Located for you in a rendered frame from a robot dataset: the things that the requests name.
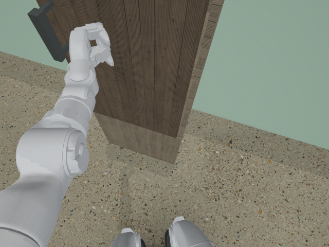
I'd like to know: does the robot right shin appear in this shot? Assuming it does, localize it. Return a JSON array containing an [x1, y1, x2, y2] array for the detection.
[[170, 216, 184, 247]]

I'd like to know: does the cupboard door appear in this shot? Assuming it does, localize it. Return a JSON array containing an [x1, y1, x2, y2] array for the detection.
[[36, 0, 209, 138]]

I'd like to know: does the robot left hand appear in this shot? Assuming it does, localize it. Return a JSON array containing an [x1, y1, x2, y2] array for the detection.
[[69, 22, 114, 67]]

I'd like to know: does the left robot forearm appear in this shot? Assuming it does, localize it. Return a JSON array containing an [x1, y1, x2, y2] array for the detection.
[[16, 59, 99, 172]]

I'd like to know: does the handle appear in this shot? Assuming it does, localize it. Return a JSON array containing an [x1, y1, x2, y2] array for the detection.
[[27, 0, 69, 62]]

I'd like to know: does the robot left thigh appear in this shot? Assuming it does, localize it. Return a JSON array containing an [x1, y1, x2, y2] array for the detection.
[[110, 232, 141, 247]]

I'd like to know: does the left robot upper arm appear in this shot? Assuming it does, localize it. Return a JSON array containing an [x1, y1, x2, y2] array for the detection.
[[0, 128, 89, 247]]

